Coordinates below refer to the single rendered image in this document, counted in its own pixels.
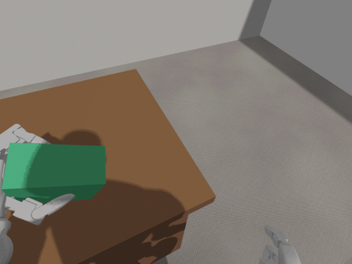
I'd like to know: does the left robot forearm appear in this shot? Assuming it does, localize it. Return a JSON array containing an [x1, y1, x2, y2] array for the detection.
[[0, 218, 13, 264]]

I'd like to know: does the right robot hand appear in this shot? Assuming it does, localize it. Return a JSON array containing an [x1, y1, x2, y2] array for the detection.
[[260, 225, 301, 264]]

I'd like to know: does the sponge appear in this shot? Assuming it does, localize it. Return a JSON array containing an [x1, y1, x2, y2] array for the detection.
[[2, 143, 106, 203]]

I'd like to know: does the table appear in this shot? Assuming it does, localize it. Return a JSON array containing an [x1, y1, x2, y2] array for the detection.
[[0, 69, 216, 264]]

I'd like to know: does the left robot hand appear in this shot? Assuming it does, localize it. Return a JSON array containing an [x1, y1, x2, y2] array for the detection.
[[0, 124, 75, 226]]

